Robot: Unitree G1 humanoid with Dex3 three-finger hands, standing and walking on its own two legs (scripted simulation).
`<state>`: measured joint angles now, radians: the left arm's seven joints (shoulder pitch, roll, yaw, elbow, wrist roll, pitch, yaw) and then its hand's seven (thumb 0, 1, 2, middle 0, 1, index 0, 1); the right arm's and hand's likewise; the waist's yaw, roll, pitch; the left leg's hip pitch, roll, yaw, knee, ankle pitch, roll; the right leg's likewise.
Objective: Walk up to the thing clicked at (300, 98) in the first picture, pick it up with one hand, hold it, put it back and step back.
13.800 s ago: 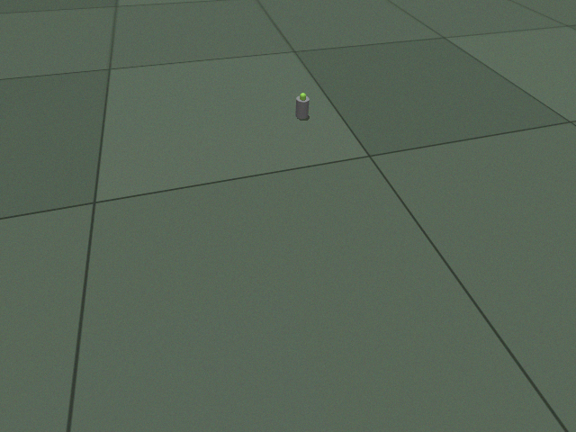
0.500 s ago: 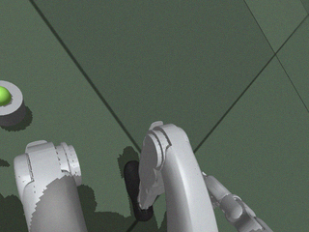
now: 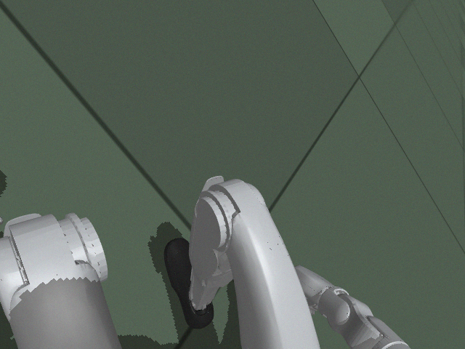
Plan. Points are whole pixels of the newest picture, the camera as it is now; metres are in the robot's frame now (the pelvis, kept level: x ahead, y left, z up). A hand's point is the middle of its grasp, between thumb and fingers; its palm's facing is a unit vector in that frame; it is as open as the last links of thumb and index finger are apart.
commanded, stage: rest palm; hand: left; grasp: from the side
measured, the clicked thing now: out of the picture +0.45 +0.26 -0.21
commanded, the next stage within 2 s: close in 0.14 s
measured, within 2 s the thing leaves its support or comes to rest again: leaves its support in 1.28 s
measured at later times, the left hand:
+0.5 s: hand out of the picture +0.43 +0.26 -0.19, palm faces +0.29 -0.96 +0.01, open 13.3 cm
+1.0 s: hand out of the picture +0.44 +0.26 -0.18, palm faces +0.30 -0.95 +0.00, open 10.9 cm
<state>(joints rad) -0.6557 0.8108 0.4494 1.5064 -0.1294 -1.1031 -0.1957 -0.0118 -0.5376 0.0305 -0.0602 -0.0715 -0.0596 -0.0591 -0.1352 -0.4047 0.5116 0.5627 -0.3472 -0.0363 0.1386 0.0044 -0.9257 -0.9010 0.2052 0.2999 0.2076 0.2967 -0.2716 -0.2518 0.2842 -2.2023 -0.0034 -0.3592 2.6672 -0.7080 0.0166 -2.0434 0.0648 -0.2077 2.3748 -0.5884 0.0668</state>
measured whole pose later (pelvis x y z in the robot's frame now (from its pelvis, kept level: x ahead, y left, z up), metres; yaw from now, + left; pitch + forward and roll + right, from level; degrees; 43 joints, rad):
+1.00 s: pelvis +0.00 +0.00 +0.00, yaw -2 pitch +12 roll -20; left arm -0.70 0.87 0.41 1.52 -0.04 -1.15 0.04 0.00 -0.27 0.76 -0.60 -0.84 -0.62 -0.84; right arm -0.18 -0.37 0.55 0.56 -0.38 0.02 0.16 0.00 -0.90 -0.90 0.20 0.30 0.21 0.30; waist -0.28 -0.29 0.33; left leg -2.20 0.00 -0.40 2.67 -0.72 0.01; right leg -2.05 0.08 -0.23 2.35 -0.58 0.08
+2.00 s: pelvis +0.02 -0.02 +0.05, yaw +6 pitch +27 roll -11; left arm -0.52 0.50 0.31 0.81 -0.10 -0.63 -0.12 0.02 -0.42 0.96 -0.64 -0.92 -0.85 -1.06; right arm 0.04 -0.30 0.16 0.62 -0.13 0.06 0.11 0.01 -0.91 -0.90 0.20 0.30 0.20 0.30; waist -0.14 -0.05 0.00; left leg -2.24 0.00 -0.19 2.44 -0.70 -0.01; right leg -2.15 -0.01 -0.09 2.30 -0.64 0.05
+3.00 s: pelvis +0.03 -0.03 +0.09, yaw +11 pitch +32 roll -5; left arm -0.59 0.40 0.38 0.85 -0.12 -0.54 -0.23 0.02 -0.50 1.05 -0.64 -0.98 -0.86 -1.10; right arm 0.11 -0.28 0.04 0.66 -0.06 0.00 0.05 0.01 -0.93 -0.90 0.20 0.30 0.20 0.30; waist -0.12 0.00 -0.12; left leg -2.14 0.01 -0.11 2.27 -0.69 -0.03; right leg -2.10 -0.03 -0.03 2.20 -0.66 0.03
